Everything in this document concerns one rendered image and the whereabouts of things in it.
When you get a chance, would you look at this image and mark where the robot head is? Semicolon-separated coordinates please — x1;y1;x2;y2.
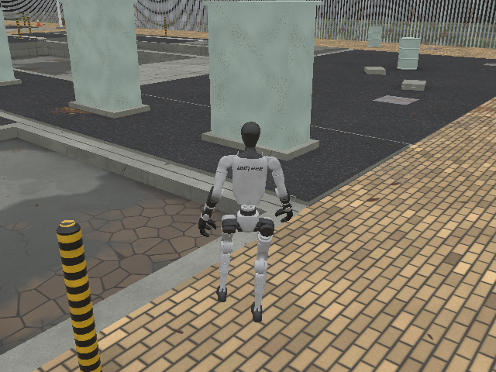
237;122;263;159

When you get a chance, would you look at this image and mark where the right robot forearm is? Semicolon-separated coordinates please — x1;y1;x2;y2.
279;186;292;212

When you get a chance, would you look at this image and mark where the right robot hand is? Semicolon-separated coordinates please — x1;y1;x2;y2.
275;208;293;222

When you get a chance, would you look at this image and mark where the right robot upper arm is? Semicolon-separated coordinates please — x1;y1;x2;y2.
266;156;288;198

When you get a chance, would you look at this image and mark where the left robot forearm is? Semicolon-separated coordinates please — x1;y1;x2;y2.
201;186;219;221

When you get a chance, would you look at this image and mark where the left robot hand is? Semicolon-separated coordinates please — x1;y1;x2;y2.
198;218;216;237

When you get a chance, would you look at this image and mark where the robot torso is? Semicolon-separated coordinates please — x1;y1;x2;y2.
232;151;267;233

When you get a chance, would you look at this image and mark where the left robot upper arm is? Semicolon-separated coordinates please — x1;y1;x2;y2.
212;155;234;198

